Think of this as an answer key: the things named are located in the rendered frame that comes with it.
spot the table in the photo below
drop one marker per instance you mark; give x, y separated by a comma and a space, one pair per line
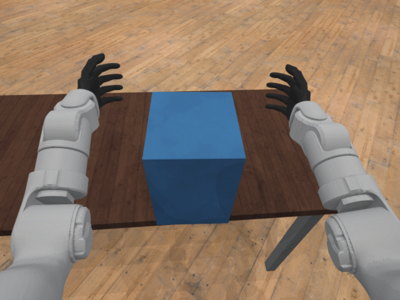
276, 182

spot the robot left forearm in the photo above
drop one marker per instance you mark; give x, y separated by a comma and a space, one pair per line
59, 176

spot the robot right upper arm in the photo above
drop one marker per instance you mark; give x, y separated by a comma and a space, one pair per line
366, 243

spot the robot right forearm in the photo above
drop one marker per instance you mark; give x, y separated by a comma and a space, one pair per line
343, 182

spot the carton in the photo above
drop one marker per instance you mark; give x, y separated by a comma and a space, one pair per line
193, 157

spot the robot left hand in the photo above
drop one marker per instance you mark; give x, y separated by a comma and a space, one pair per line
90, 81

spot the robot right hand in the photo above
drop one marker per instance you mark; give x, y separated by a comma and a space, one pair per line
297, 92

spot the robot left upper arm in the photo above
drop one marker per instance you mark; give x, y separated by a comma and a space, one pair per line
49, 239

